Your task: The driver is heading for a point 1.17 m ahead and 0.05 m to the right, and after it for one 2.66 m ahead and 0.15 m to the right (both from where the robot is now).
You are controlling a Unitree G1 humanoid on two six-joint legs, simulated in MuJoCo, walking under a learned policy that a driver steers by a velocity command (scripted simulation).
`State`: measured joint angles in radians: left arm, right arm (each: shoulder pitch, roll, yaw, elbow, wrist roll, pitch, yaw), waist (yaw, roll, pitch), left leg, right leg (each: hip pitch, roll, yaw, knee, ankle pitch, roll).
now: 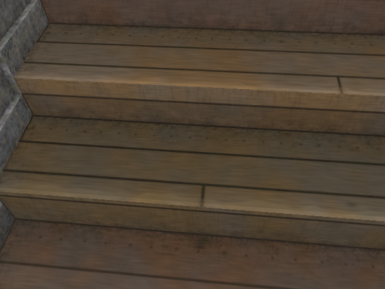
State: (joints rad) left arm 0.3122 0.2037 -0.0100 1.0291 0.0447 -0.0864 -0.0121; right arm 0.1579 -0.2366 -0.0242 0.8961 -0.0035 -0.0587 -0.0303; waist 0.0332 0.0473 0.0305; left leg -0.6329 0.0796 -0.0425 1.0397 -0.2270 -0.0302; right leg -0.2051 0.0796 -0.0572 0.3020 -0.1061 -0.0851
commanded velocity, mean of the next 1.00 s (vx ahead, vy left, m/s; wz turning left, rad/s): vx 0.16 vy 0.00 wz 0.00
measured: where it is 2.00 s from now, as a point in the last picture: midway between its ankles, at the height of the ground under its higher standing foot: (247, 231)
